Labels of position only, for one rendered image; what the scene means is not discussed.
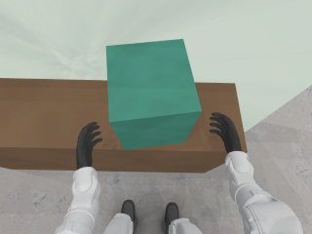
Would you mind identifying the carton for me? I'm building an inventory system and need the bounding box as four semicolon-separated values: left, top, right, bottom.
105;39;202;150

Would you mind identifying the robot foot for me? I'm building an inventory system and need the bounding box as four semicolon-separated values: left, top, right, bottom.
121;200;136;234
165;202;179;234

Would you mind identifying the robot right upper arm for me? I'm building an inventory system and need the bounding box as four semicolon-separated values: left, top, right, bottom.
241;201;301;234

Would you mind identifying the robot left hand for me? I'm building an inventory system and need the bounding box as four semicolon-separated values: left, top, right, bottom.
76;122;102;170

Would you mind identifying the robot right hand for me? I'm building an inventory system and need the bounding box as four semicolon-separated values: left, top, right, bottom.
210;112;242;153

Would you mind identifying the robot left foot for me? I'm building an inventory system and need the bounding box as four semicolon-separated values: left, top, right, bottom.
121;200;136;234

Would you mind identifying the robot right foot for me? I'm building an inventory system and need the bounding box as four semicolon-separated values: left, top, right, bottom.
165;202;179;234

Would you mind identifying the pedestal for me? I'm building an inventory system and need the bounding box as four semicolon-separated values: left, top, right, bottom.
0;78;248;174

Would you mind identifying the robot left forearm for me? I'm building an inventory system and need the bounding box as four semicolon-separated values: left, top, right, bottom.
54;167;101;234

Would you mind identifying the robot right forearm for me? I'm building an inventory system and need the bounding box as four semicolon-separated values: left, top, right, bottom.
225;151;303;234

